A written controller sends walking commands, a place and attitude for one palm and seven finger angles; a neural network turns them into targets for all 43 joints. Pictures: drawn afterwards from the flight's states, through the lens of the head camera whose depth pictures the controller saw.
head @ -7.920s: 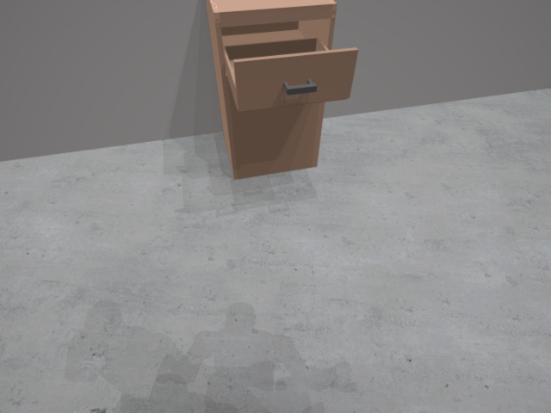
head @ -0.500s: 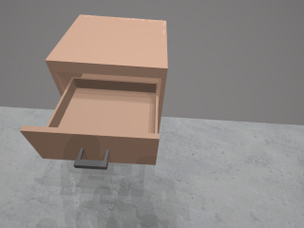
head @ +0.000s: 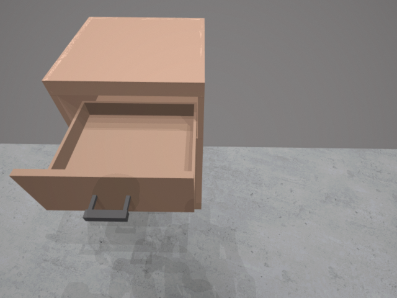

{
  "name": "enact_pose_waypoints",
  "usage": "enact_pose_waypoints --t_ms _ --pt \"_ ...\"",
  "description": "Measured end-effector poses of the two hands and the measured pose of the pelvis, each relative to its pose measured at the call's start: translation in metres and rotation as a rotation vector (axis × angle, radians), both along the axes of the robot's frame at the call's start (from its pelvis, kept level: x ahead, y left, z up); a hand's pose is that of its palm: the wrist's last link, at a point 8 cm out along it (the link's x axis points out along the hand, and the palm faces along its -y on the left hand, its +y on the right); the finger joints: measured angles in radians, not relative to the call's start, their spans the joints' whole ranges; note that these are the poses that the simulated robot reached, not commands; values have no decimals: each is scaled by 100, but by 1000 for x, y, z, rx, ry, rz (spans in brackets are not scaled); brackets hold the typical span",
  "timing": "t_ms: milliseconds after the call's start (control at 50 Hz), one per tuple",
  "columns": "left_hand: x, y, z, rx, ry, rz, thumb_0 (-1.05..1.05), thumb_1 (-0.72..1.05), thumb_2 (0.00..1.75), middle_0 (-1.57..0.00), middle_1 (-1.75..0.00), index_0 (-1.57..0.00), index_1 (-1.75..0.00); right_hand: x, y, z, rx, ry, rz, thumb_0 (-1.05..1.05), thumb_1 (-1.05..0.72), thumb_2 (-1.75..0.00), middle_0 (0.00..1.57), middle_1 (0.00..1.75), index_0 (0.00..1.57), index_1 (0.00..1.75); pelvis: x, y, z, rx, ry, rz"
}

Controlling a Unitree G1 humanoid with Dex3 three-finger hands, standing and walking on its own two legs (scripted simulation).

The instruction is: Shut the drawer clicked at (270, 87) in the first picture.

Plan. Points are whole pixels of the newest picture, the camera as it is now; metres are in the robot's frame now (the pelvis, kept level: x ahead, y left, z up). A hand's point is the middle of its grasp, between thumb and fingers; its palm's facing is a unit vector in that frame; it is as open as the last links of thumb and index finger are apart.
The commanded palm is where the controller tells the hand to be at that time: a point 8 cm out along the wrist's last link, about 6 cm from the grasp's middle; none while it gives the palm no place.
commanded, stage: come to a stop and stand still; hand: left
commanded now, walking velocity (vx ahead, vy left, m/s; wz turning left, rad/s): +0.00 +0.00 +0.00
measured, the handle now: (108, 207) +0.33 +0.25 -0.08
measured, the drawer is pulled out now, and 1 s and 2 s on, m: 0.29 0.29 0.29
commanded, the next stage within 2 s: look again from close up in 0.96 s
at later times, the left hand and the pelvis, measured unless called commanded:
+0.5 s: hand out of the picture +0.02 +0.23 -0.17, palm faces -0.02 -0.97 -0.25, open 7.4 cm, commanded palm none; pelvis +0.00 +0.04 +0.00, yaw -1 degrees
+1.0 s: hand out of the picture +0.01 +0.18 -0.17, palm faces -0.01 -0.98 -0.21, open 7.3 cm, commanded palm none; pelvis +0.00 +0.02 +0.00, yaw -2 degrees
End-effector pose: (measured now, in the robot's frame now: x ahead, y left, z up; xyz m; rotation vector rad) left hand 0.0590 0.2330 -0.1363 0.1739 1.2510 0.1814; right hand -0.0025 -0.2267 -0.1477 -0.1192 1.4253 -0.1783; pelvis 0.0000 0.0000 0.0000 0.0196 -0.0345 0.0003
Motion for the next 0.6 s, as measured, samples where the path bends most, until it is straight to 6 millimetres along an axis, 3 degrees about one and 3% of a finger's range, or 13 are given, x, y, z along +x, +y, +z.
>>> enact_pose_waypoints --t_ms 180,320,460,600 --pt "-12 28 -7 10 -14 -68 1 91 90 -20 -30 -20 -30 14 11 6 -37 -146 12 0 -91 -89 20 30 20 30 -9 23 -8 -18 19 -2" --pt "-21 44 0 17 -8 -59 1 91 90 -20 -30 -20 -30 27 30 8 -13 -172 43 0 -91 -89 20 30 20 30 -6 36 -4 -17 12 -13" --pt "-39 43 2 20 56 -45 1 91 90 -20 -30 -20 -30 36 33 6 1 -170 42 0 -92 -89 20 30 20 30 0 38 0 -11 4 -23" --pt "-51 31 1 7 104 -35 1 91 90 -20 -30 -20 -30 32 30 4 10 -138 30 0 -91 -89 20 30 20 30 3 34 1 -8 -6 -29"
